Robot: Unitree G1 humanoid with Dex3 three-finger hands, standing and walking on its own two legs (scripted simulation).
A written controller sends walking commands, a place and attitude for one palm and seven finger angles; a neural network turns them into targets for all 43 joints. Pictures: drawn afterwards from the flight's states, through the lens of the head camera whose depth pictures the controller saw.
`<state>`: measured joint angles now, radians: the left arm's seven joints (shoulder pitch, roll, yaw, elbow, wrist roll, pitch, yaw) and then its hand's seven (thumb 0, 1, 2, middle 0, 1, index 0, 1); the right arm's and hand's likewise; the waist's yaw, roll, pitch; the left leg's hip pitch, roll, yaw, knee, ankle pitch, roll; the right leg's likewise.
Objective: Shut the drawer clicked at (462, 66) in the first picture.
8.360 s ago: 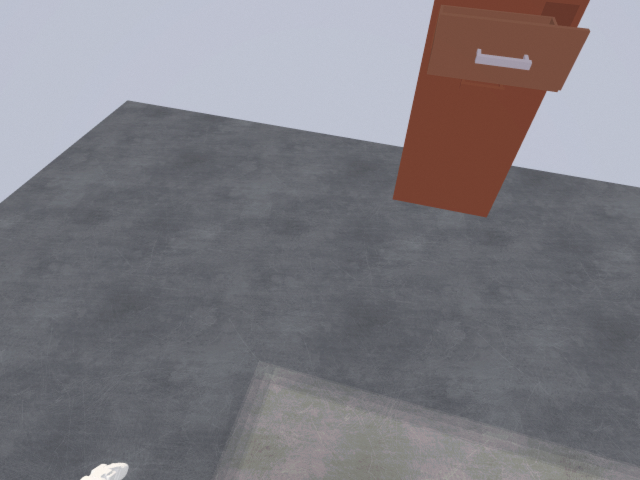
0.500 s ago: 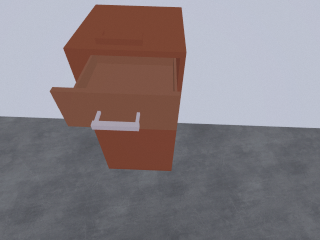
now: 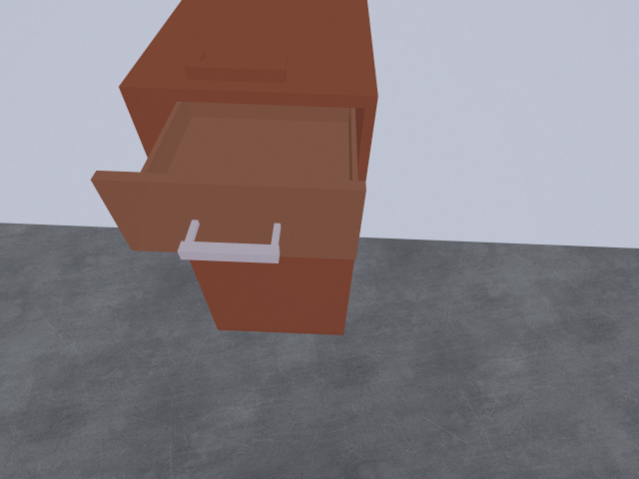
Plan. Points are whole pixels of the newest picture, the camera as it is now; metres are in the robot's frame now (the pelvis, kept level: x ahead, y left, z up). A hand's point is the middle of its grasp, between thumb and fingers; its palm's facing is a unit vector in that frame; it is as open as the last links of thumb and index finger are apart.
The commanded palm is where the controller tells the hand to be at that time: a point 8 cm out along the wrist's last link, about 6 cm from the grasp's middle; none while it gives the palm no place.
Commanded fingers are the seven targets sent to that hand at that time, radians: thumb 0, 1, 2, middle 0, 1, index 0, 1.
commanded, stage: look again from close up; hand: left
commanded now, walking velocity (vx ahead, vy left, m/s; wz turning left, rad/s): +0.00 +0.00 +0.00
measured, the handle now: (232, 240) +0.43 +0.16 +0.02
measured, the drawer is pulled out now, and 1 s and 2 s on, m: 0.20 0.20 0.20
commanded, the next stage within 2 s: shuffle to correct the standing spot in 0.38 s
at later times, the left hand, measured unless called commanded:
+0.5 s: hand out of the picture -0.02 +0.23 -0.18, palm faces +0.02 -0.98 -0.19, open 7.3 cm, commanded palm none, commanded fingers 0.00 0.90 0.90 -0.20 -0.30 -0.20 -0.30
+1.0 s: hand out of the picture -0.05 +0.16 -0.19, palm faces +0.05 -0.99 -0.11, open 7.3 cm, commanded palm none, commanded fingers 0.00 0.90 0.90 -0.20 -0.30 -0.20 -0.30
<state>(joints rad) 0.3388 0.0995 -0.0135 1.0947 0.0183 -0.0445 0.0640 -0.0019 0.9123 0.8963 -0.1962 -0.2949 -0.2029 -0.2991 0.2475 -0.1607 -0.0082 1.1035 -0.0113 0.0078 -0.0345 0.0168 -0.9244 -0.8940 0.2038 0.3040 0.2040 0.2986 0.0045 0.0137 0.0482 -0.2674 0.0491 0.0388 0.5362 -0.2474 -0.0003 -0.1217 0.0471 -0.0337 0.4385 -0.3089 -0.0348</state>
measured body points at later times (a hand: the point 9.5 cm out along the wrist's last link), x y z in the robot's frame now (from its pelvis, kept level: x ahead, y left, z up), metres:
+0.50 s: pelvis -0.02 +0.05 +0.00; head -0.02 +0.07 +0.45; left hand -0.02 +0.28 -0.16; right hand +0.01 -0.18 -0.15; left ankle +0.01 +0.12 -0.74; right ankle -0.05 -0.09 -0.74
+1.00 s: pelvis +0.01 +0.01 -0.01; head +0.02 +0.04 +0.44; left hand -0.05 +0.21 -0.18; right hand +0.00 -0.22 -0.16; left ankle +0.01 +0.11 -0.74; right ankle -0.05 -0.10 -0.74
